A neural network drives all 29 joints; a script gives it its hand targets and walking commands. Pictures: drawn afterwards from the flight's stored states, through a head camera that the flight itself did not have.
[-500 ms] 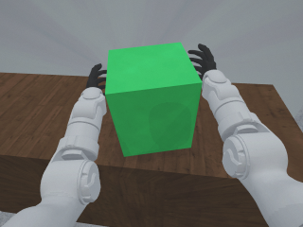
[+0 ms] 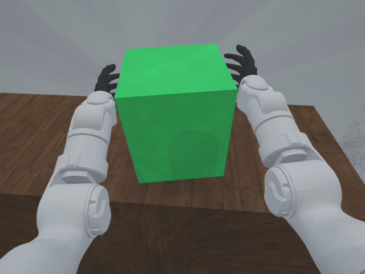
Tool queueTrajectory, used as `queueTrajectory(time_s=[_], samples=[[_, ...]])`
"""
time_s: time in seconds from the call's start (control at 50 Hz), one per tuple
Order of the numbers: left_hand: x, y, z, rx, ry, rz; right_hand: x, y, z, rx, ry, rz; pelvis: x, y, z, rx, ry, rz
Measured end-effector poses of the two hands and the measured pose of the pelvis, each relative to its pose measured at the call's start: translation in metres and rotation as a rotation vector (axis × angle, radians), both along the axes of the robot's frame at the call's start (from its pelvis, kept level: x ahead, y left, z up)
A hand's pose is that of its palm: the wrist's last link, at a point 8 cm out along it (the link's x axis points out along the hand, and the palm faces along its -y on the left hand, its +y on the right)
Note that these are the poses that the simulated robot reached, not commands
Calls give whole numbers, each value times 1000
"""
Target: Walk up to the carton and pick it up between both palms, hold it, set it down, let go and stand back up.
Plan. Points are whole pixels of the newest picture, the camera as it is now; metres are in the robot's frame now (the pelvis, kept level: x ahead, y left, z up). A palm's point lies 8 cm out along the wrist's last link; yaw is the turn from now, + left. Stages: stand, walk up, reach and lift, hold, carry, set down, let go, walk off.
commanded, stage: reach and lift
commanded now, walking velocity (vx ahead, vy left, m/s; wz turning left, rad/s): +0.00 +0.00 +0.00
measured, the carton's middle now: (176, 114) +0.44 +0.05 +0.16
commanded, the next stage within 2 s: hold in 1.02 s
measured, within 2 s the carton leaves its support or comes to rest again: neither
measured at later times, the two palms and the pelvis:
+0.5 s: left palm (99, 84) +0.40 +0.20 +0.26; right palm (252, 73) +0.42 -0.10 +0.28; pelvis +0.00 +0.00 +0.00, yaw +0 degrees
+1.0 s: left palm (98, 72) +0.40 +0.20 +0.29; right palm (255, 60) +0.42 -0.10 +0.31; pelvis +0.01 +0.00 +0.00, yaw +0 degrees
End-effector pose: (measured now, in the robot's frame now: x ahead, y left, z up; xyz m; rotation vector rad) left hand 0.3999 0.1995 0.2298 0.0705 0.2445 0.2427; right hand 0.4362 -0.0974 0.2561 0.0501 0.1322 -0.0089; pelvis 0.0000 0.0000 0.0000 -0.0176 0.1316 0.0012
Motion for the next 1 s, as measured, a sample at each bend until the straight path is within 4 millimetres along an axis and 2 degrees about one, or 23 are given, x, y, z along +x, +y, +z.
queueTrajectory(time_s=[0.38,0.64,0.88,1.0], samples=[[-4,-2,26,-23,-1,-29,-13,-4,22,11,11,-33,1,1,0,-1,-8,1],[-3,-1,44,-27,-8,-35,-14,-3,35,10,9,-42,4,1,1,-2,-3,1],[1,-2,50,-33,3,-40,-12,-5,42,12,25,-45,10,2,2,-3,6,2],[0,-2,59,-32,-11,-39,-12,-5,51,5,13,-40,12,2,2,-3,8,2]])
